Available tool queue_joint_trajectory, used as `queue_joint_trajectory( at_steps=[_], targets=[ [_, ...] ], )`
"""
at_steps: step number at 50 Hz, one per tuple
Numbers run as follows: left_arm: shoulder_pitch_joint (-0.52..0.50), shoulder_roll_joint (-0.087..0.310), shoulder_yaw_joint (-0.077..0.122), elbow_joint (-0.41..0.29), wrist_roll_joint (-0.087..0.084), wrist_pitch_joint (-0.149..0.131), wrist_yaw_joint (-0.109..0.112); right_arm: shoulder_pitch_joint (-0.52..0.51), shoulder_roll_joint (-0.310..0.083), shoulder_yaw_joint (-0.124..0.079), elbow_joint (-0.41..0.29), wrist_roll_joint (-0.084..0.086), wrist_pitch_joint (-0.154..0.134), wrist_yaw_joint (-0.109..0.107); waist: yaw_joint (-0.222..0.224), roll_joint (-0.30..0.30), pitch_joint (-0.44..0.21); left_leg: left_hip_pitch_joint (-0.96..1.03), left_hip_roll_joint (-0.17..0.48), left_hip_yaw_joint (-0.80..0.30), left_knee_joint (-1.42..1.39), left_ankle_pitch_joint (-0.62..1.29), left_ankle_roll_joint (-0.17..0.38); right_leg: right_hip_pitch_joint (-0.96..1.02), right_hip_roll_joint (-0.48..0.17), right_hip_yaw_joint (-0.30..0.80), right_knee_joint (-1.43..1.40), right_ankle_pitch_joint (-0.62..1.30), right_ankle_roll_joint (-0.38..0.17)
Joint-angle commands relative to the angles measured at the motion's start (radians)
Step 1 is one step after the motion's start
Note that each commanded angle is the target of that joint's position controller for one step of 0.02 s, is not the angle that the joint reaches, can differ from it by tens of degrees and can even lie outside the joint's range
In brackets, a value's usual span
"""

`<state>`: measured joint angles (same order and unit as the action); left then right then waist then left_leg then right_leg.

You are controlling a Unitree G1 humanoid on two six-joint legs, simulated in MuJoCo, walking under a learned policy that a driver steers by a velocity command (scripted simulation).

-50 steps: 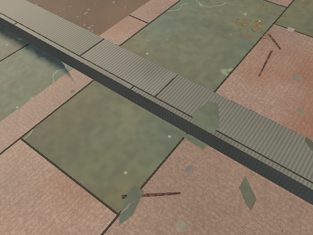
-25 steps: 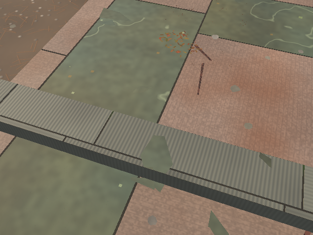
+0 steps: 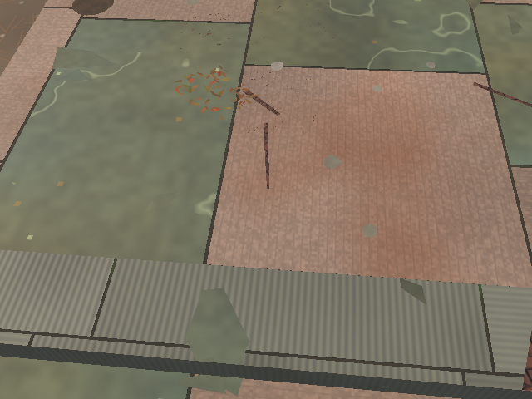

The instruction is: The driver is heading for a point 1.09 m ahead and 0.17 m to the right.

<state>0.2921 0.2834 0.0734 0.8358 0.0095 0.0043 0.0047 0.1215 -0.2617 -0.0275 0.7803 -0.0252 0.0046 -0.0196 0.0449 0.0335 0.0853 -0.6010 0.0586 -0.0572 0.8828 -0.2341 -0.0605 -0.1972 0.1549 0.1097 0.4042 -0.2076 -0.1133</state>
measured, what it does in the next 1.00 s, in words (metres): steps on the spot, turning right: left foot, then right foot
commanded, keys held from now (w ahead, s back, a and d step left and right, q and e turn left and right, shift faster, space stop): e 0.62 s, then no key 0.38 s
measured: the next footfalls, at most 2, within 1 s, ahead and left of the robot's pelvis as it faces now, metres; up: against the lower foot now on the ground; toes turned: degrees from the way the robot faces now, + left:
left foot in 0.16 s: +0.14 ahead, +0.13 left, +0.00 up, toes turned -10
right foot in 0.62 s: +0.03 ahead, -0.07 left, +0.00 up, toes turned -24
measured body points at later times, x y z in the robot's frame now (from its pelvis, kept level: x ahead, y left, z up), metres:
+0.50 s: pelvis +0.04 +0.04 +0.00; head +0.09 +0.05 +0.45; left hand +0.25 +0.28 -0.13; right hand +0.06 -0.25 -0.11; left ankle +0.10 +0.14 -0.74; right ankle -0.01 -0.07 -0.69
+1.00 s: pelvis +0.02 +0.01 +0.00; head +0.03 -0.02 +0.45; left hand +0.24 +0.18 -0.11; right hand -0.05 -0.27 -0.14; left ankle +0.07 +0.14 -0.71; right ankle -0.01 -0.05 -0.74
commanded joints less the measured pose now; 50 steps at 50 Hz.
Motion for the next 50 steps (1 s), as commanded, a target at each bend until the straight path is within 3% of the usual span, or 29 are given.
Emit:
queue_joint_trajectory(
  at_steps=[1,5,7,8,9,10,11,12,13,14,15,17,21,26,29,30,31,32,33,34,35,36,37,38,41,46,50],
  targets=[
    [0.039,0.164,0.04,-0.055,0.01,0.004,0.01,-0.011,-0.1,-0.02,-0.066,0.009,-0.008,-0.009,0.0,-0.124,-0.133,0.047,-0.036,0.005,-0.049,-0.023,0.009,0.117,-0.29,0.229,0.006,0.684,-0.111],
    [0.001,0.176,0.045,-0.071,0.013,0.018,0.011,0.016,-0.121,-0.02,-0.07,0.023,-0.021,-0.02,-0.017,-0.143,-0.11,0.16,-0.076,-0.02,-0.222,-0.093,0.042,0.123,-0.286,0.329,0.07,0.664,-0.089],
    [-0.075,0.171,0.042,-0.091,-0.005,0.02,0.011,0.103,-0.127,-0.023,-0.052,0.015,-0.036,-0.027,-0.083,-0.135,-0.101,0.358,-0.073,-0.025,-0.478,0.044,0.064,0.036,-0.223,0.341,0.135,0.518,-0.019],
    [-0.069,0.13,0.028,-0.11,-0.017,0.014,0.012,0.146,-0.178,-0.034,-0.05,0.0,-0.044,-0.038,-0.086,-0.026,-0.144,0.505,0.075,-0.14,-0.564,0.177,0.103,-0.049,-0.162,0.275,0.265,0.334,0.035],
    [0.036,0.061,0.014,-0.124,-0.023,0.015,0.015,0.083,-0.278,-0.049,-0.077,0.004,-0.033,-0.041,-0.007,0.232,-0.168,0.625,0.343,-0.428,-0.568,0.621,0.233,-0.244,0.029,0.065,0.451,-0.316,0.088],
    [0.076,0.148,0.033,-0.09,0.016,0.029,0.024,0.146,-0.227,-0.046,-0.062,0.022,-0.016,-0.032,-0.032,0.174,-0.228,0.609,0.406,-0.472,-0.531,0.76,0.34,-0.266,0.008,-0.02,0.662,-0.507,0.101],
    [0.057,0.166,0.042,-0.074,0.023,0.036,0.02,0.136,-0.17,-0.028,-0.071,0.022,-0.01,-0.029,-0.025,0.075,-0.187,0.569,0.353,-0.37,-0.525,0.728,0.334,-0.274,-0.029,-0.004,0.75,-0.441,0.107],
    [0.031,0.159,0.044,-0.065,0.021,0.045,0.011,0.083,-0.134,-0.019,-0.081,0.019,-0.004,-0.029,-0.015,0.036,-0.137,0.514,0.276,-0.246,-0.535,0.62,0.293,-0.269,-0.06,-0.004,0.775,-0.363,0.123],
    [0.011,0.152,0.044,-0.069,0.015,0.054,-0.002,0.04,-0.128,-0.015,-0.092,0.013,0.0,-0.032,-0.006,0.07,-0.113,0.492,0.217,-0.165,-0.55,0.519,0.251,-0.274,-0.079,-0.012,0.772,-0.306,0.138],
    [0.005,0.145,0.04,-0.073,0.009,0.062,-0.016,0.027,-0.136,-0.018,-0.095,0.007,0.002,-0.035,-0.009,0.12,-0.105,0.482,0.178,-0.107,-0.553,0.514,0.238,-0.275,-0.08,-0.028,0.777,-0.267,0.155],
    [0.0,0.139,0.037,-0.072,0.002,0.066,-0.024,0.032,-0.141,-0.02,-0.094,0.001,0.002,-0.034,-0.016,0.133,-0.108,0.482,0.158,-0.067,-0.552,0.521,0.236,-0.272,-0.075,-0.044,0.775,-0.244,0.167],
    [-0.032,0.13,0.031,-0.084,-0.003,0.07,-0.032,0.063,-0.146,-0.026,-0.086,0.0,0.0,-0.031,-0.036,0.125,-0.124,0.512,0.174,-0.042,-0.553,0.518,0.255,-0.279,-0.078,-0.059,0.739,-0.233,0.18],
    [-0.094,0.112,0.019,-0.108,0.004,0.077,-0.041,0.1,-0.169,-0.039,-0.068,-0.001,-0.002,-0.023,-0.061,0.127,-0.12,0.528,0.221,-0.024,-0.566,0.406,0.278,-0.269,-0.121,-0.083,0.606,-0.238,0.171],
    [-0.131,0.097,0.003,-0.134,-0.004,0.074,-0.051,0.084,-0.201,-0.055,-0.06,-0.009,0.003,-0.003,-0.068,0.154,-0.119,0.454,0.238,0.041,-0.549,0.311,0.257,-0.121,-0.144,-0.153,0.385,-0.248,0.131],
    [-0.099,0.091,0.001,-0.134,-0.006,0.061,-0.051,0.075,-0.222,-0.066,-0.052,0.001,0.014,0.003,-0.043,0.14,-0.131,0.43,0.248,0.074,-0.474,0.296,0.221,-0.023,-0.133,-0.187,0.203,-0.175,0.097],
    [-0.066,0.095,0.002,-0.122,0.0,0.052,-0.045,0.074,-0.218,-0.067,-0.047,0.008,0.019,0.004,-0.02,0.105,-0.133,0.379,0.235,0.108,-0.41,0.244,0.176,0.057,-0.123,-0.181,0.079,-0.091,0.079],
    [-0.047,0.134,0.012,-0.116,0.013,0.04,-0.033,0.114,-0.195,-0.065,-0.035,0.005,0.023,0.009,-0.012,-0.029,-0.114,0.285,0.188,0.167,-0.273,0.098,0.105,0.121,-0.178,-0.045,-0.073,-0.038,0.058],
    [-0.06,0.269,0.035,-0.148,0.015,0.031,-0.021,0.144,-0.092,-0.038,-0.083,-0.003,0.032,0.017,-0.046,-0.353,-0.101,0.021,0.021,0.251,-0.02,-0.353,0.014,0.19,-0.493,0.394,-0.166,0.134,-0.037],
    [0.005,0.304,0.053,-0.131,0.016,0.03,-0.019,0.037,-0.135,-0.043,-0.105,-0.004,0.051,-0.007,0.032,-0.253,-0.072,0.041,-0.03,0.092,0.107,-0.398,0.02,0.039,-0.548,0.39,-0.136,0.343,-0.151],
    [-0.028,0.242,0.036,-0.12,0.012,0.03,-0.014,0.043,-0.135,-0.044,-0.094,0.011,0.061,-0.008,-0.01,-0.186,-0.05,0.061,-0.011,0.05,0.156,-0.323,0.029,0.02,-0.484,0.289,-0.124,0.352,-0.152],
    [-0.099,0.185,0.018,-0.125,0.006,0.031,-0.009,0.073,-0.135,-0.046,-0.069,0.021,0.059,-0.004,-0.048,-0.17,-0.024,0.08,-0.004,0.038,0.145,-0.234,0.039,-0.002,-0.413,0.202,-0.132,0.3,-0.116],
    [-0.158,0.156,0.009,-0.136,0.007,0.031,-0.004,0.099,-0.147,-0.052,-0.047,0.015,0.051,0.0,-0.071,-0.179,-0.034,0.085,-0.005,0.043,0.131,-0.173,0.043,0.026,-0.352,0.151,-0.132,0.27,-0.08],
    [-0.165,0.133,0.0,-0.137,0.002,0.027,0.004,0.126,-0.156,-0.056,-0.024,-0.001,0.049,0.004,-0.068,-0.197,-0.058,0.097,-0.016,0.058,0.154,-0.14,0.04,0.057,-0.33,0.12,-0.121,0.361,-0.079],
    [-0.15,0.117,-0.008,-0.13,-0.002,0.022,0.004,0.138,-0.155,-0.057,-0.013,-0.003,0.049,0.008,-0.066,-0.177,-0.093,0.115,-0.023,0.057,0.169,-0.13,0.036,0.087,-0.327,0.105,-0.111,0.432,-0.082],
    [-0.11,0.114,-0.016,-0.102,-0.002,0.009,0.007,0.122,-0.123,-0.049,-0.002,0.009,0.056,0.014,-0.052,-0.132,-0.11,0.126,-0.024,0.045,0.109,-0.119,0.025,0.144,-0.341,0.103,-0.11,0.446,-0.087],
    [-0.081,0.113,-0.029,-0.055,0.01,0.004,0.016,0.093,-0.1,-0.039,0.018,0.01,0.061,0.004,-0.023,-0.15,-0.078,0.205,-0.032,0.04,-0.099,-0.164,0.034,0.135,-0.352,0.143,-0.122,0.311,-0.098],
    [-0.101,0.114,-0.036,-0.021,0.014,0.001,0.018,0.114,-0.087,-0.032,0.052,0.02,0.051,-0.012,-0.031,-0.144,-0.08,0.332,-0.054,0.046,-0.263,-0.18,0.055,0.082,-0.348,0.17,-0.1,0.311,-0.098]
  ],
)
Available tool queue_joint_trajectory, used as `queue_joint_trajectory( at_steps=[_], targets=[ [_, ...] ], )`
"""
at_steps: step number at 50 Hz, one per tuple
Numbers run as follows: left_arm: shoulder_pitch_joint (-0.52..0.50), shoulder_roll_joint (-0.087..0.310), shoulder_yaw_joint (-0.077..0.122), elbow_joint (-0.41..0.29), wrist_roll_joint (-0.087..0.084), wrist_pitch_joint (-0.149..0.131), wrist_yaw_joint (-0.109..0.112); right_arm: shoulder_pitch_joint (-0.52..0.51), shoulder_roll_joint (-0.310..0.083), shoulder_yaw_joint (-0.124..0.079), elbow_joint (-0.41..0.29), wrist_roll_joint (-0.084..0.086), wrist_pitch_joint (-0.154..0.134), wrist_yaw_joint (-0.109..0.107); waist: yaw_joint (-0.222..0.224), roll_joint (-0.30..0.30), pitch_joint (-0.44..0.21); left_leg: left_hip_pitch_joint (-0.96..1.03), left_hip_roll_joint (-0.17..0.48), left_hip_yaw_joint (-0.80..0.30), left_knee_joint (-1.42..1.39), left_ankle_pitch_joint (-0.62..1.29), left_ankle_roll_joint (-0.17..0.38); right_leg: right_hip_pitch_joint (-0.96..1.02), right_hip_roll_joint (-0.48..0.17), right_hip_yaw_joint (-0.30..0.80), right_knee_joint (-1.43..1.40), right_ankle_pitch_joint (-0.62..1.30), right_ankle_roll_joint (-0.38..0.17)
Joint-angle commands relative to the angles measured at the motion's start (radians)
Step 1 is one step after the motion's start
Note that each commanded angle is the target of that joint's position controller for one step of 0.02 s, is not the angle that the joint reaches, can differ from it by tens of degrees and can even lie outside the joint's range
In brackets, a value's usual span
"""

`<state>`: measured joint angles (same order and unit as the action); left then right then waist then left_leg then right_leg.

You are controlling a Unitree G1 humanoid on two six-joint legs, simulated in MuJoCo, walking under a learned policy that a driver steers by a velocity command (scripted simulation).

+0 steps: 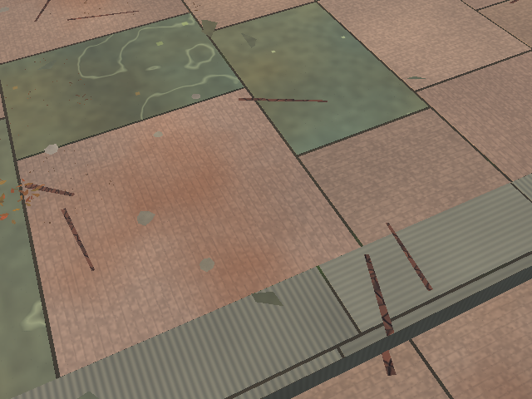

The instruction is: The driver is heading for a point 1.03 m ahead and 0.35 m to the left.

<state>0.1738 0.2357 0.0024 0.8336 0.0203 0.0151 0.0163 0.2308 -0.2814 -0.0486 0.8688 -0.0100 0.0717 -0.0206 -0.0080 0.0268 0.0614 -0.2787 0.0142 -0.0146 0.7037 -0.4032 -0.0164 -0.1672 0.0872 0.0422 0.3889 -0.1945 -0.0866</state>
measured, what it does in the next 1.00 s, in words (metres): steps on the spot: left foot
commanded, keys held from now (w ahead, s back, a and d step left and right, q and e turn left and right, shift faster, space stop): no key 0.64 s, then w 0.36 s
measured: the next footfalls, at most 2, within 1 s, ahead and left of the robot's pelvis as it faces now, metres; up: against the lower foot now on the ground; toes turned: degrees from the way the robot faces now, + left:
left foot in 0.08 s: +0.02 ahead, +0.13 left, +0.00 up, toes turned -1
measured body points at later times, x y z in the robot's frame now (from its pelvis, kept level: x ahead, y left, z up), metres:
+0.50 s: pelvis -0.01 +0.03 +0.00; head +0.00 +0.03 +0.45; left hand +0.01 +0.29 -0.15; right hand +0.03 -0.22 -0.15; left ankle -0.02 +0.13 -0.74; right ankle +0.01 -0.07 -0.74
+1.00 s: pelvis +0.06 +0.00 -0.01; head +0.06 -0.02 +0.44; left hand +0.08 +0.25 -0.15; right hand +0.02 -0.25 -0.17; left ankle -0.02 +0.12 -0.72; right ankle +0.05 -0.08 -0.75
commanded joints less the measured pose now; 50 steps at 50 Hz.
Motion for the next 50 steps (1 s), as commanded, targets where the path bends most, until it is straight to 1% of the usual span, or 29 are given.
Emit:
queue_joint_trajectory(
  at_steps=[1,2,3,4,5,6,7,8,9,14,18,25,32,33,35,36,37,38,39,40,41,42,44,45,46,47,48,49,50],
  targets=[
    [0.006,0.158,0.032,-0.01,0.001,-0.01,0.007,0.019,-0.061,-0.008,-0.023,0.007,-0.02,-0.015,0.012,-0.13,-0.06,0.048,-0.013,0.006,-0.151,0.019,0.018,0.043,-0.276,0.242,-0.074,0.298,-0.117],
    [-0.01,0.152,0.028,-0.001,-0.005,-0.01,0.009,0.044,-0.048,-0.003,-0.005,0.006,-0.026,-0.018,-0.01,-0.112,-0.063,0.108,-0.014,0.011,-0.267,0.103,0.025,0.025,-0.262,0.236,-0.057,0.289,-0.097],
    [-0.016,0.142,0.024,0.008,-0.011,-0.012,0.01,0.067,-0.043,0.003,0.012,-0.001,-0.036,-0.021,-0.028,-0.083,-0.07,0.206,0.01,-0.013,-0.397,0.259,0.032,-0.02,-0.249,0.231,-0.047,0.261,-0.062],
    [0.004,0.115,0.013,0.015,-0.013,-0.02,0.008,0.072,-0.072,0.002,0.021,-0.014,-0.05,-0.025,-0.015,-0.036,-0.097,0.303,0.089,-0.1,-0.418,0.348,0.044,-0.076,-0.222,0.221,-0.038,0.2,-0.018],
    [0.06,0.111,0.017,0.033,-0.016,-0.021,0.003,0.025,-0.128,-0.003,0.014,-0.016,-0.061,-0.021,0.046,0.038,-0.077,0.271,0.163,-0.175,-0.391,0.443,0.073,-0.085,-0.141,0.156,-0.052,0.085,0.005],
    [0.052,0.113,0.018,0.063,-0.012,-0.014,0.005,-0.019,-0.105,0.002,0.022,-0.003,-0.066,-0.009,0.044,0.065,-0.044,0.153,0.165,-0.16,-0.38,0.418,0.093,-0.003,-0.104,0.12,-0.093,0.044,0.012],
    [0.036,0.124,0.02,0.08,-0.006,-0.012,0.007,-0.028,-0.07,0.012,0.027,-0.002,-0.072,-0.001,0.03,0.062,-0.031,0.123,0.136,-0.137,-0.39,0.359,0.076,0.041,-0.113,0.124,-0.094,0.071,0.015],
    [0.029,0.134,0.025,0.096,-0.008,-0.011,0.009,-0.015,-0.065,0.014,0.041,-0.001,-0.076,-0.001,0.016,0.059,-0.022,0.118,0.111,-0.114,-0.398,0.327,0.06,0.053,-0.122,0.127,-0.084,0.102,0.012],
    [0.025,0.136,0.027,0.104,-0.01,-0.013,0.007,-0.001,-0.071,0.014,0.056,-0.001,-0.076,-0.006,0.014,0.068,-0.026,0.124,0.099,-0.107,-0.403,0.319,0.054,0.058,-0.13,0.127,-0.075,0.127,0.01],
    [0.039,0.104,0.019,0.174,-0.013,-0.016,0.011,0.015,-0.051,0.023,0.104,-0.001,-0.078,-0.013,0.01,0.004,-0.017,0.144,0.096,-0.105,-0.408,0.276,0.064,0.027,-0.133,0.126,-0.099,0.104,0.024],
    [0.047,0.098,0.015,0.217,-0.013,-0.015,0.014,0.018,-0.044,0.028,0.135,-0.001,-0.079,-0.015,0.01,-0.013,-0.008,0.13,0.091,-0.108,-0.415,0.243,0.069,0.022,-0.135,0.124,-0.105,0.091,0.03],
    [0.069,0.087,0.007,0.273,-0.014,-0.016,0.018,0.035,-0.025,0.039,0.181,-0.001,-0.081,-0.016,0.013,-0.02,-0.006,0.119,0.083,-0.108,-0.418,0.231,0.072,0.02,-0.141,0.119,-0.101,0.087,0.034],
    [0.09,0.068,0.0,0.308,-0.014,-0.016,0.022,0.062,-0.005,0.048,0.215,-0.001,-0.082,-0.018,0.015,-0.014,-0.001,0.108,0.076,-0.107,-0.417,0.231,0.073,0.016,-0.145,0.113,-0.092,0.089,0.036],
    [0.098,0.061,-0.002,0.312,-0.013,-0.016,0.022,0.071,-0.003,0.049,0.22,-0.002,-0.082,-0.018,0.014,-0.01,-0.02,0.112,0.069,-0.108,-0.428,0.146,0.074,0.021,-0.136,0.107,-0.092,0.022,0.034],
    [0.098,0.071,0.005,0.304,-0.01,-0.012,0.022,0.083,-0.039,0.032,0.221,-0.004,-0.074,-0.017,0.009,0.022,0.0,0.086,0.056,-0.132,-0.438,-0.113,0.099,-0.034,-0.088,0.071,-0.027,-0.182,0.019],
    [0.093,0.071,0.008,0.295,-0.004,-0.01,0.018,0.096,-0.053,0.024,0.219,-0.005,-0.068,-0.015,0.0,0.046,0.027,0.07,0.072,-0.175,-0.456,-0.257,0.127,-0.098,-0.062,0.05,0.024,-0.294,0.009],
    [0.074,0.061,0.008,0.281,0.004,-0.011,0.013,0.127,-0.06,0.018,0.223,-0.006,-0.064,-0.013,-0.015,0.07,0.068,0.067,0.112,-0.241,-0.493,-0.367,0.16,-0.179,-0.043,0.029,0.088,-0.339,0.005],
    [0.056,0.032,0.003,0.265,0.012,-0.017,0.005,0.166,-0.068,0.01,0.234,-0.006,-0.063,-0.013,-0.028,0.112,0.09,0.083,0.178,-0.331,-0.546,-0.438,0.201,-0.233,-0.027,-0.02,0.182,-0.304,0.009],
    [0.045,0.013,-0.001,0.25,0.022,-0.027,-0.001,0.182,-0.072,0.003,0.241,-0.007,-0.065,-0.014,-0.031,0.13,0.111,0.079,0.25,-0.405,-0.584,-0.439,0.24,-0.258,-0.052,-0.058,0.273,-0.234,0.015],
    [0.031,0.021,0.002,0.236,0.022,-0.037,-0.006,0.183,-0.067,-0.001,0.24,-0.009,-0.071,-0.013,-0.028,0.111,0.118,0.077,0.282,-0.433,-0.608,-0.395,0.26,-0.287,-0.081,-0.058,0.328,-0.218,0.016],
    [0.025,0.032,0.007,0.224,0.018,-0.048,-0.011,0.177,-0.071,-0.005,0.235,-0.015,-0.08,-0.01,-0.023,0.093,0.112,0.097,0.287,-0.426,-0.609,-0.334,0.264,-0.312,-0.097,-0.051,0.362,-0.239,0.017],
    [0.025,0.036,0.01,0.214,0.015,-0.057,-0.018,0.166,-0.073,-0.009,0.23,-0.016,-0.088,-0.007,-0.014,0.08,0.102,0.118,0.277,-0.396,-0.6,-0.282,0.258,-0.321,-0.107,-0.051,0.356,-0.251,0.017],
    [0.039,0.023,0.013,0.203,0.004,-0.073,-0.024,0.138,-0.071,-0.014,0.221,-0.009,-0.099,-0.003,0.009,0.085,0.097,0.072,0.228,-0.305,-0.562,-0.203,0.231,-0.223,-0.099,-0.081,0.245,-0.224,0.013],
    [0.08,0.009,0.014,0.214,0.0,-0.079,-0.023,0.114,-0.066,-0.015,0.214,-0.003,-0.101,-0.001,0.035,0.078,0.091,0.013,0.191,-0.249,-0.529,-0.175,0.213,-0.111,-0.079,-0.11,0.15,-0.163,0.009],
    [0.156,-0.002,0.017,0.242,-0.003,-0.082,-0.02,0.091,-0.063,-0.017,0.205,0.001,-0.101,0.001,0.066,0.06,0.081,-0.07,0.152,-0.199,-0.47,-0.164,0.198,0.036,-0.046,-0.138,0.06,-0.101,0.008],
    [0.235,0.016,0.026,0.268,-0.002,-0.087,-0.013,0.08,-0.045,-0.014,0.192,-0.005,-0.107,0.003,0.092,0.013,0.061,-0.163,0.109,-0.151,-0.37,-0.137,0.178,0.182,-0.044,-0.108,0.008,-0.104,0.005],
    [0.342,0.077,0.043,0.286,0.01,-0.096,-0.002,0.049,0.006,0.001,0.166,-0.01,-0.118,0.01,0.136,-0.147,0.025,-0.27,0.024,-0.041,-0.12,-0.083,0.141,0.301,-0.217,0.14,-0.131,-0.261,-0.02],
    [0.467,0.187,0.072,0.311,0.002,-0.092,-0.002,0.035,0.057,0.015,0.122,-0.011,-0.128,0.018,0.157,-0.352,-0.005,-0.451,-0.083,0.089,0.153,-0.153,0.109,0.367,-0.436,0.535,-0.284,-0.504,-0.12],
    [0.42,0.144,0.065,0.313,0.005,-0.083,-0.001,0.001,-0.024,-0.004,0.116,-0.04,-0.128,0.023,0.113,-0.188,0.07,-0.488,-0.021,0.017,0.325,-0.131,0.119,0.275,-0.464,0.567,-0.273,-0.521,-0.152]
  ],
)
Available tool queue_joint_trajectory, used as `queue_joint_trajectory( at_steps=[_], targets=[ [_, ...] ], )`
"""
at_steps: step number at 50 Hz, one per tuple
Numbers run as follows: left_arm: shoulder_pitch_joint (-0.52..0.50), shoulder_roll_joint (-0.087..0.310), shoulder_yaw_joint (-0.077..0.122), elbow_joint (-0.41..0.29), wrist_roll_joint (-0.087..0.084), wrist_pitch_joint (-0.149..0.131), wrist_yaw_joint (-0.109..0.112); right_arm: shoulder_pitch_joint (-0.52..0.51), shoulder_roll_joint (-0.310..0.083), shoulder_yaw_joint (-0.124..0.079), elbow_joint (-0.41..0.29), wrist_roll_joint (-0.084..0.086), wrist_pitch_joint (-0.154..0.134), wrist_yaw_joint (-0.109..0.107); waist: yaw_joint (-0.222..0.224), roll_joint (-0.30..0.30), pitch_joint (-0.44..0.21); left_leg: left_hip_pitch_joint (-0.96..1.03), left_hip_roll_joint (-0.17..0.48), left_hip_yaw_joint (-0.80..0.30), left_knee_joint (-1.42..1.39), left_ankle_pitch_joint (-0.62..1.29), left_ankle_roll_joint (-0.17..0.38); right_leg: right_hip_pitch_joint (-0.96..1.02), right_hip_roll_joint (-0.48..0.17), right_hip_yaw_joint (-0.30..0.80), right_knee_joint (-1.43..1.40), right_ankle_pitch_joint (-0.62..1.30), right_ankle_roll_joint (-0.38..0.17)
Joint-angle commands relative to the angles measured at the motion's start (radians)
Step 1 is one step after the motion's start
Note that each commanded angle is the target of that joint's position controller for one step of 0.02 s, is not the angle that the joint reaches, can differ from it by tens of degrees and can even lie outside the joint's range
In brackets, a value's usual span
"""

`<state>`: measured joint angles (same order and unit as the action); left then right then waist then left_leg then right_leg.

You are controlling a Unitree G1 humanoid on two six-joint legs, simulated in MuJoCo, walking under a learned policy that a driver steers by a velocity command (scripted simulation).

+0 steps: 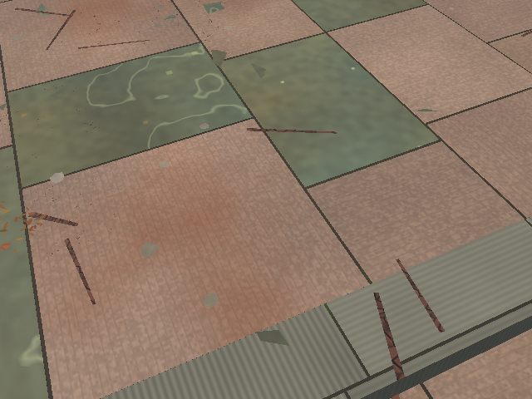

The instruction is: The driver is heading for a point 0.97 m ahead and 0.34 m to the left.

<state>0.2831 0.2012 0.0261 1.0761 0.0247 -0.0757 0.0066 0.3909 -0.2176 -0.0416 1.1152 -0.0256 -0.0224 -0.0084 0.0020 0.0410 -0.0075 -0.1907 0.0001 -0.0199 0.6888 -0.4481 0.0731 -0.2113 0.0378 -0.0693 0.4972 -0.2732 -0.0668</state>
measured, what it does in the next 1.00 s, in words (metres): climbs, turning left: left foot, then right foot 0.10 m higher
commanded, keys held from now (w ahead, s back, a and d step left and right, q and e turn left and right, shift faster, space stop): w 0.32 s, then w+q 0.68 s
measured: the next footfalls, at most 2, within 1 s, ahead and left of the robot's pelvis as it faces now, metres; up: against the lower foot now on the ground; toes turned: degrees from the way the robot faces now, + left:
left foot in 0.44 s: +0.28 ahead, +0.07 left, +0.00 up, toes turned +6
right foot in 0.82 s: +0.67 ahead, -0.02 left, +0.10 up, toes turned +11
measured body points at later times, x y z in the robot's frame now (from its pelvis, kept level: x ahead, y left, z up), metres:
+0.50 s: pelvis +0.26 +0.02 -0.01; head +0.29 +0.02 +0.44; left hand +0.17 +0.24 -0.16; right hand +0.41 -0.20 -0.14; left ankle +0.24 +0.07 -0.74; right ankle +0.05 -0.09 -0.62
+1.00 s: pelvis +0.57 +0.04 +0.08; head +0.58 +0.04 +0.53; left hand +0.58 +0.30 -0.05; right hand +0.76 -0.18 -0.03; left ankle +0.46 +0.12 -0.49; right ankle +0.63 -0.03 -0.63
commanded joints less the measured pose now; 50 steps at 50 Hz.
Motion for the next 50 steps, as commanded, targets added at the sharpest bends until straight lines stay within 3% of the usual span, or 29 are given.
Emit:
queue_joint_trajectory(
  at_steps=[1,4,7,13,16,17,19,20,21,22,23,24,25,26,27,29,31,34,36,37,39,40,41,42,43,44,45,47,50],
  targets=[
    [0.218,0.141,0.032,0.032,0.0,0.002,0.004,-0.17,-0.07,-0.01,-0.128,-0.023,-0.039,0.022,0.059,-0.11,0.175,-0.585,0.034,-0.008,0.39,0.014,0.035,0.252,-0.377,0.599,-0.376,-0.385,-0.161],
    [0.133,0.09,0.014,-0.001,-0.007,-0.024,0.004,-0.155,-0.054,-0.01,-0.111,-0.016,-0.046,0.04,0.004,-0.082,0.136,-0.511,0.078,0.013,0.368,0.191,0.0,0.226,-0.27,0.364,-0.397,-0.014,-0.115],
    [0.214,0.074,0.003,0.029,-0.011,-0.036,0.008,-0.198,-0.047,-0.012,-0.129,-0.014,-0.03,0.042,0.006,-0.106,0.095,-0.532,0.06,0.069,0.371,0.228,-0.03,0.281,-0.232,0.233,-0.346,0.379,-0.115],
    [0.321,0.052,-0.013,0.057,0.004,-0.024,0.021,-0.399,-0.004,0.011,-0.217,-0.009,-0.013,0.029,0.041,-0.142,0.12,-0.604,0.039,0.143,0.315,0.215,-0.028,0.327,-0.242,0.173,-0.298,0.65,-0.147],
    [0.359,0.061,-0.012,0.067,0.011,-0.021,0.029,-0.49,-0.023,0.013,-0.276,-0.009,-0.021,0.023,0.043,-0.115,0.151,-0.759,0.046,0.144,0.373,0.132,0.011,0.469,-0.27,0.174,-0.267,0.772,-0.155],
    [0.383,0.049,-0.017,0.075,0.023,-0.016,0.03,-0.482,-0.015,0.016,-0.274,-0.011,-0.024,0.023,0.044,-0.107,0.131,-0.774,0.008,0.183,0.426,0.043,0.035,0.556,-0.245,0.133,-0.184,1.007,-0.141],
    [0.299,0.06,-0.022,0.05,0.045,-0.008,0.034,-0.376,0.002,0.025,-0.256,0.006,-0.041,0.021,-0.038,-0.094,0.062,-0.445,-0.046,0.185,0.145,0.056,0.083,0.443,-0.21,0.064,-0.001,1.329,-0.09],
    [0.289,0.108,-0.011,0.044,0.037,-0.005,0.034,-0.276,-0.029,0.01,-0.226,0.023,-0.047,0.013,-0.082,-0.112,0.008,-0.222,-0.078,0.171,-0.001,0.147,0.074,0.38,-0.222,0.095,0.143,1.396,-0.084],
    [0.255,0.161,0.01,0.042,0.007,-0.001,0.032,-0.139,-0.043,-0.005,-0.176,0.023,-0.048,0.005,-0.142,-0.171,-0.025,-0.008,-0.079,0.152,-0.243,0.319,0.076,0.308,-0.215,0.096,0.306,1.271,-0.073],
    [0.139,0.173,0.021,0.001,-0.014,-0.013,0.022,0.048,-0.098,-0.029,-0.105,0.008,-0.047,-0.002,-0.225,-0.129,-0.057,0.281,-0.031,0.107,-0.4,0.54,0.094,0.093,-0.142,0.066,0.573,0.971,-0.04],
    [0.111,0.068,0.007,-0.068,-0.014,-0.039,0.024,0.07,-0.188,-0.046,-0.086,-0.008,-0.041,0.005,-0.124,0.131,-0.071,0.595,0.243,-0.206,-0.209,1.341,0.148,-0.361,-0.004,0.034,0.963,-0.203,0.012],
    [0.192,0.044,0.005,-0.086,-0.045,-0.045,0.024,0.121,-0.226,-0.055,-0.073,0.0,-0.037,0.015,-0.104,0.052,-0.208,0.68,0.387,-0.375,-0.198,1.621,0.3,-0.496,-0.011,0.122,1.103,-0.147,0.006],
    [0.129,0.059,0.009,-0.104,-0.04,-0.041,0.023,0.067,-0.154,-0.044,-0.075,-0.002,-0.029,0.016,-0.097,0.007,-0.146,0.584,0.357,-0.374,-0.263,1.245,0.342,-0.57,-0.046,0.105,1.145,-0.092,0.014],
    [0.056,0.062,0.013,-0.141,-0.02,-0.038,0.014,0.019,-0.089,-0.027,-0.077,-0.012,-0.027,0.013,-0.069,-0.008,-0.012,0.468,0.304,-0.351,-0.327,0.952,0.307,-0.664,-0.058,0.076,1.186,-0.097,0.01],
    [-0.02,0.049,0.013,-0.179,0.001,-0.028,0.002,0.006,-0.059,-0.015,-0.069,-0.021,-0.03,0.008,-0.048,-0.037,0.041,0.395,0.26,-0.328,-0.357,0.794,0.268,-0.736,-0.064,0.066,1.246,-0.12,0.004],
    [-0.075,-0.012,-0.006,-0.249,0.016,0.006,-0.016,0.023,-0.046,0.001,-0.058,-0.006,-0.041,0.0,0.0,-0.038,0.089,0.216,0.204,-0.254,-0.384,0.709,0.222,-0.825,-0.066,0.032,1.382,-0.176,0.0],
    [-0.184,-0.065,-0.039,-0.353,0.011,0.026,-0.014,0.012,-0.051,0.01,-0.061,-0.007,-0.059,0.012,0.023,0.012,0.137,0.0,0.156,-0.203,-0.459,0.584,0.188,-0.865,-0.07,-0.013,1.381,-0.25,-0.008],
    [-0.401,-0.056,-0.075,-0.525,0.032,0.032,-0.01,0.064,-0.043,0.028,-0.045,0.005,-0.069,0.001,0.013,0.02,0.185,-0.125,0.112,-0.218,-0.556,0.529,0.167,-0.923,-0.105,-0.044,1.175,-0.258,-0.007],
    [-0.363,-0.037,-0.083,-0.535,0.022,0.032,-0.024,0.039,-0.054,0.023,-0.09,0.011,-0.051,-0.023,0.02,-0.066,0.098,-0.222,0.088,-0.157,-0.664,0.822,0.177,-0.516,-0.075,-0.098,0.787,-0.059,0.005],
    [-0.286,-0.036,-0.08,-0.515,0.014,0.031,-0.018,0.021,-0.09,0.016,-0.118,0.02,-0.056,-0.025,0.059,-0.033,0.011,-0.219,0.088,-0.126,-0.612,1.18,0.157,-0.275,-0.025,-0.097,0.69,0.013,-0.004],
    [-0.035,0.069,-0.033,-0.446,-0.006,0.036,0.001,0.041,-0.22,-0.025,-0.143,0.03,-0.062,-0.017,0.166,0.087,-0.216,0.022,0.111,-0.135,-0.295,1.667,0.113,-0.022,0.045,-0.042,0.557,-0.004,-0.011],
    [0.088,0.121,-0.009,-0.414,-0.014,0.032,0.005,0.0,-0.248,-0.043,-0.169,0.035,-0.07,-0.005,0.236,0.103,-0.283,0.114,0.123,-0.156,-0.082,1.676,0.092,0.044,0.038,-0.011,0.41,-0.001,-0.023],
    [0.173,0.18,0.016,-0.383,-0.001,0.017,0.011,-0.022,-0.212,-0.05,-0.19,0.034,-0.087,0.008,0.262,0.058,-0.318,0.061,0.078,-0.145,0.198,1.444,0.068,0.166,-0.043,0.131,0.264,-0.062,-0.063],
    [0.151,0.288,0.046,-0.377,0.025,-0.002,0.009,0.071,-0.02,-0.026,-0.246,0.051,-0.09,0.022,0.139,-0.315,-0.396,-0.22,-0.143,-0.053,0.712,0.19,0.005,0.333,-0.423,0.709,0.047,0.171,-0.218],
    [0.05,0.238,0.048,-0.392,0.004,0.02,0.005,0.085,-0.1,-0.047,-0.267,0.008,-0.083,0.035,0.094,-0.223,-0.427,-0.341,-0.117,-0.14,0.946,0.143,0.019,0.253,-0.445,0.982,-0.121,0.065,-0.266],
    [-0.078,0.17,0.037,-0.387,-0.004,0.017,0.001,0.048,-0.067,-0.047,-0.298,-0.001,-0.063,0.029,0.016,-0.146,-0.241,-0.419,-0.059,-0.099,1.013,0.19,0.018,0.113,-0.435,0.857,-0.134,-0.174,-0.255],
    [-0.086,0.081,0.022,-0.345,-0.005,0.006,-0.002,-0.014,-0.041,-0.039,-0.327,-0.019,-0.048,0.018,0.008,-0.025,-0.055,-0.508,-0.015,-0.059,1.016,0.185,0.032,-0.007,-0.405,0.7,-0.134,-0.236,-0.211],
    [-0.031,-0.008,0.009,-0.26,0.017,-0.017,0.001,-0.043,0.017,-0.02,-0.376,-0.014,-0.018,0.018,-0.043,-0.028,0.034,-0.551,0.033,-0.07,1.001,0.18,0.05,-0.117,-0.326,0.441,-0.15,-0.128,-0.119],
    [-0.013,0.011,0.025,-0.211,0.011,-0.042,-0.007,-0.063,-0.001,-0.018,-0.411,0.013,0.016,0.027,-0.075,-0.078,0.058,-0.555,0.054,-0.082,0.803,0.184,0.042,-0.141,-0.28,0.204,-0.259,0.006,-0.069]
  ],
)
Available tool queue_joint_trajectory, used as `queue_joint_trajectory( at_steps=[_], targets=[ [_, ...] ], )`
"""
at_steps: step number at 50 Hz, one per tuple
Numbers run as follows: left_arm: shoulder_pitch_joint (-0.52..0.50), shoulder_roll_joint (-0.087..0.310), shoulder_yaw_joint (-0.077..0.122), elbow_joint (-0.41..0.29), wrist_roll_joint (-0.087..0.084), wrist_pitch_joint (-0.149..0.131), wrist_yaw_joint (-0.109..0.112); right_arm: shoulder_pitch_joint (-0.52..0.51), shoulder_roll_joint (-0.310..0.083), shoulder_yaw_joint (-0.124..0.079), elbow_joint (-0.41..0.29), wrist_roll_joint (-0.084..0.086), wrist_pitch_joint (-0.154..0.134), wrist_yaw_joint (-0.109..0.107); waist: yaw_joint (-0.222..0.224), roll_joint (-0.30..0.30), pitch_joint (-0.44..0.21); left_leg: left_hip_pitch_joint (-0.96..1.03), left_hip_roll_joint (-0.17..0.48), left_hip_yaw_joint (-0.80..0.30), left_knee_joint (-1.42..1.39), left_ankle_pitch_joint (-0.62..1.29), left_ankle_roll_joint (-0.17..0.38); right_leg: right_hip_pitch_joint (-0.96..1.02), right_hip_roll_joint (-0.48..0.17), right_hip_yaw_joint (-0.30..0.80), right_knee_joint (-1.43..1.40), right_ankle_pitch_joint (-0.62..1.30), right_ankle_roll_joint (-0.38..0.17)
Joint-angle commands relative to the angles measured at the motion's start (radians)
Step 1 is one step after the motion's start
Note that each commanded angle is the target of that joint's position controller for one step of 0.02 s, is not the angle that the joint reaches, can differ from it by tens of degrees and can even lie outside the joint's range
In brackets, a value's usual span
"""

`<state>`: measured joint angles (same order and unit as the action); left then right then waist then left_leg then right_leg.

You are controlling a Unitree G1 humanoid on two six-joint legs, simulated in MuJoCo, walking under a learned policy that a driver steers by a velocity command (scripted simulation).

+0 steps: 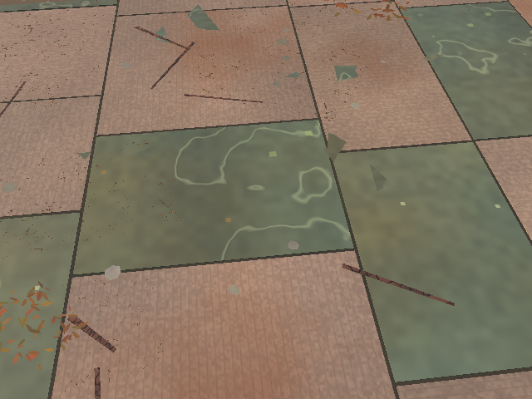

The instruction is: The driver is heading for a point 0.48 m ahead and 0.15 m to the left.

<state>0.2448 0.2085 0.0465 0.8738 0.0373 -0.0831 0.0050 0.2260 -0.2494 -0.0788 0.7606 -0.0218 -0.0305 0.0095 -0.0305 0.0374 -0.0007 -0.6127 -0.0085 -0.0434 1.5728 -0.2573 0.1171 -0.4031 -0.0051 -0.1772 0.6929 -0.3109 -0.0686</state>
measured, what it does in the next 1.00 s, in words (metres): climbs, turning left: left foot, then right foot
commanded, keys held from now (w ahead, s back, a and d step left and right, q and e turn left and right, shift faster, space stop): w+q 0.44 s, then no key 0.56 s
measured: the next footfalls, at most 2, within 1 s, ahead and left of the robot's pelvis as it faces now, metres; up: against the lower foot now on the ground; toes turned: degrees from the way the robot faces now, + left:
left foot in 0.34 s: +0.33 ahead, +0.13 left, +0.00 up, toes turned +16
right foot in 0.84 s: +0.60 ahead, +0.08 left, +0.00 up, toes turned +20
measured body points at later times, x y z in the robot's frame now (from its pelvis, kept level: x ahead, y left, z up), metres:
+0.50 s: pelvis +0.28 +0.08 +0.02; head +0.31 +0.10 +0.47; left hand +0.31 +0.36 -0.10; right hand +0.46 -0.15 -0.09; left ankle +0.29 +0.12 -0.71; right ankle +0.24 -0.09 -0.61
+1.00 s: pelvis +0.45 +0.10 +0.02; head +0.49 +0.10 +0.47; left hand +0.46 +0.36 -0.10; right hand +0.62 -0.10 -0.12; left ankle +0.35 +0.18 -0.67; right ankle +0.56 +0.06 -0.71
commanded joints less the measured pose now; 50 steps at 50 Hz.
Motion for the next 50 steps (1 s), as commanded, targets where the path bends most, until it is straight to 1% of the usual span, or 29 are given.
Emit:
queue_joint_trajectory(
  at_steps=[1,3,6,10,12,14,15,16,17,18,19,20,21,22,24,27,31,36,38,40,41,42,43,44,45,46,47,48,50],
  targets=[
    [0.023,0.013,0.006,-0.019,-0.007,-0.046,-0.006,0.081,0.01,0.01,-0.062,0.003,0.028,0.011,-0.032,-0.067,0.047,-0.119,0.063,-0.05,-0.141,0.051,-0.011,0.061,-0.239,0.258,-0.481,0.15,-0.068],
    [0.026,0.055,0.017,-0.017,-0.013,-0.066,-0.008,0.003,-0.007,0.004,-0.1,-0.011,0.031,0.017,-0.025,-0.091,0.053,-0.11,0.063,-0.015,-0.281,0.148,-0.032,0.072,-0.225,0.138,-0.52,0.305,-0.071],
    [0.061,0.085,0.023,-0.02,-0.019,-0.073,-0.003,-0.078,0.004,0.01,-0.124,-0.011,0.025,0.031,0.004,-0.106,0.016,-0.075,0.069,0.051,-0.54,0.246,-0.046,0.188,-0.194,0.032,-0.525,0.381,-0.069],
    [0.13,0.145,0.041,-0.032,-0.018,-0.05,0.009,-0.215,0.007,0.018,-0.171,-0.012,0.03,0.055,0.075,-0.126,0.044,-0.022,0.068,0.131,-0.844,0.207,-0.045,0.354,-0.251,-0.009,-0.554,0.343,-0.061],
    [0.168,0.157,0.046,-0.024,-0.015,-0.03,0.016,-0.243,-0.009,0.011,-0.188,-0.022,0.028,0.062,0.091,-0.127,0.062,-0.015,0.052,0.164,-0.911,0.142,-0.02,0.444,-0.276,-0.035,-0.512,0.454,-0.053],
    [0.186,0.182,0.052,-0.02,-0.013,-0.008,0.022,-0.216,-0.03,-0.002,-0.189,-0.026,0.025,0.06,0.073,-0.146,0.037,0.062,-0.008,0.203,-0.949,0.038,0.021,0.506,-0.285,-0.074,-0.381,0.799,-0.038],
    [0.191,0.207,0.058,-0.019,-0.013,0.004,0.025,-0.159,-0.046,-0.012,-0.179,-0.025,0.023,0.055,0.045,-0.156,0.006,0.125,-0.044,0.212,-0.963,-0.02,0.042,0.525,-0.29,-0.087,-0.272,0.949,-0.034],
    [0.188,0.225,0.063,-0.024,-0.017,0.017,0.024,-0.061,-0.06,-0.023,-0.15,-0.025,0.015,0.047,0.001,-0.151,-0.048,0.226,-0.084,0.214,-1.004,-0.043,0.063,0.519,-0.285,-0.095,-0.118,0.999,-0.029],
    [0.168,0.228,0.064,-0.042,-0.025,0.025,0.022,0.096,-0.081,-0.037,-0.099,-0.033,0.003,0.033,-0.075,-0.107,-0.13,0.441,-0.103,0.183,-1.088,0.011,0.087,0.419,-0.259,-0.116,0.105,0.881,-0.004],
    [0.173,0.155,0.047,-0.097,-0.035,0.027,0.016,0.195,-0.171,-0.064,-0.087,-0.045,-0.004,0.02,-0.098,0.016,-0.231,0.752,0.108,-0.124,-1.102,-0.162,0.154,0.087,-0.211,-0.105,0.403,0.463,0.035],
    [0.119,0.116,0.041,-0.179,-0.029,0.017,0.002,0.153,-0.265,-0.085,-0.111,-0.013,0.0,0.015,-0.051,0.187,-0.264,0.902,0.325,-0.674,-1.249,-0.094,0.28,-0.279,0.008,0.016,0.723,-0.225,0.094],
    [0.015,0.148,0.045,-0.219,-0.022,0.008,-0.006,0.177,-0.241,-0.082,-0.122,-0.002,0.01,0.008,-0.088,0.042,-0.222,0.873,0.329,-0.635,-1.295,0.051,0.279,-0.386,-0.028,0.18,0.759,-0.153,0.091],
    [-0.016,0.125,0.034,-0.226,-0.032,-0.006,-0.01,0.144,-0.193,-0.067,-0.106,0.004,0.008,-0.001,-0.06,-0.004,-0.124,0.77,0.313,-0.487,-1.283,0.182,0.261,-0.394,-0.07,0.191,0.722,-0.056,0.082],
    [0.008,0.123,0.03,-0.208,-0.028,-0.013,-0.007,0.114,-0.146,-0.051,-0.099,0.007,-0.001,-0.005,-0.015,-0.058,-0.065,0.651,0.264,-0.384,-1.285,0.319,0.214,-0.334,-0.104,0.196,0.618,-0.012,0.077],
    [0.06,0.12,0.028,-0.186,0.001,0.017,-0.005,0.045,-0.09,-0.024,-0.105,0.012,-0.02,-0.01,0.055,-0.054,-0.04,0.52,0.195,-0.236,-1.282,0.635,0.164,-0.217,-0.12,0.199,0.533,-0.016,0.093],
    [0.091,0.098,0.019,-0.162,0.006,0.054,-0.011,0.086,-0.107,-0.015,-0.071,0.017,-0.046,-0.005,0.071,-0.026,-0.049,0.485,0.155,-0.132,-1.271,0.937,0.135,-0.179,-0.091,0.166,0.445,0.015,0.107],
    [-0.012,0.083,0.004,-0.179,0.002,0.064,-0.016,0.137,-0.109,-0.003,-0.036,0.019,-0.038,-0.014,0.037,0.028,-0.038,0.513,0.103,-0.063,-1.261,0.973,0.057,-0.195,-0.064,0.139,0.263,0.161,0.095],
    [-0.118,0.077,-0.01,-0.199,-0.012,0.053,-0.012,0.185,-0.105,0.009,-0.002,0.011,-0.025,-0.029,-0.016,0.049,-0.025,0.597,0.116,-0.063,-1.224,0.94,0.028,-0.145,-0.027,0.122,0.019,0.266,0.066],
    [-0.095,0.089,-0.006,-0.189,-0.011,0.044,-0.006,0.18,-0.109,0.011,0.007,0.006,-0.022,-0.033,-0.007,0.05,-0.016,0.6,0.133,-0.083,-1.177,0.95,0.023,-0.077,-0.002,0.124,-0.043,0.234,0.043],
    [0.008,0.112,0.005,-0.154,-0.007,0.032,0.005,0.146,-0.124,0.008,0.008,0.011,-0.023,-0.037,0.045,0.041,-0.022,0.601,0.135,-0.106,-1.074,0.992,0.008,0.043,0.027,0.126,-0.15,0.221,0.01],
    [0.09,0.113,0.007,-0.127,-0.003,0.018,0.01,0.118,-0.129,0.008,0.006,0.021,-0.025,-0.037,0.096,0.011,-0.043,0.579,0.105,-0.09,-0.97,0.922,-0.012,0.163,0.013,0.137,-0.274,0.368,-0.008],
    [0.175,0.159,0.015,-0.109,0.0,0.005,0.02,0.119,-0.109,0.016,-0.018,0.024,-0.036,-0.035,0.114,-0.064,-0.128,0.478,0.045,-0.071,-0.816,0.643,-0.038,0.358,-0.128,0.263,-0.238,0.823,-0.041],
    [0.184,0.202,0.018,-0.12,-0.004,0.007,0.019,0.281,-0.03,0.028,-0.001,0.056,-0.027,-0.035,0.049,-0.261,-0.258,0.336,-0.099,-0.026,-0.552,-0.098,-0.082,0.532,-0.402,0.524,-0.187,1.366,-0.24],
    [0.16,0.152,0.005,-0.119,-0.043,0.019,0.009,0.293,-0.071,0.021,0.03,0.033,-0.003,-0.038,0.043,-0.233,-0.306,0.304,-0.129,-0.062,-0.465,-0.36,-0.089,0.48,-0.429,0.631,-0.247,1.317,-0.311],
    [0.089,0.108,-0.008,-0.131,-0.047,0.022,0.004,0.247,-0.084,0.018,0.043,0.01,0.015,-0.037,0.028,-0.133,-0.201,0.276,-0.092,-0.094,-0.433,-0.347,-0.097,0.372,-0.385,0.56,-0.292,1.079,-0.292],
    [0.021,0.071,-0.02,-0.14,-0.038,0.029,0.007,0.191,-0.075,0.022,0.043,-0.004,0.025,-0.034,0.016,-0.085,-0.119,0.269,-0.068,-0.09,-0.471,-0.313,-0.102,0.276,-0.328,0.492,-0.339,0.858,-0.244],
    [-0.02,0.053,-0.03,-0.14,-0.031,0.034,0.015,0.164,-0.064,0.025,0.042,-0.004,0.037,-0.03,-0.003,-0.09,-0.064,0.298,-0.041,-0.082,-0.551,-0.284,-0.11,0.189,-0.278,0.423,-0.387,0.714,-0.194],
    [-0.046,0.062,-0.03,-0.132,-0.025,0.041,0.021,0.172,-0.051,0.03,0.049,-0.006,0.051,-0.025,-0.023,-0.128,-0.041,0.354,-0.031,-0.051,-0.633,-0.256,-0.121,0.118,-0.226,0.358,-0.416,0.605,-0.156],
    [-0.026,0.094,-0.021,-0.113,-0.009,0.05,0.022,0.189,-0.037,0.038,0.075,-0.002,0.069,-0.026,-0.013,-0.163,-0.055,0.395,-0.042,0.006,-0.762,-0.246,-0.128,0.116,-0.179,0.312,-0.421,0.461,-0.126]
  ],
)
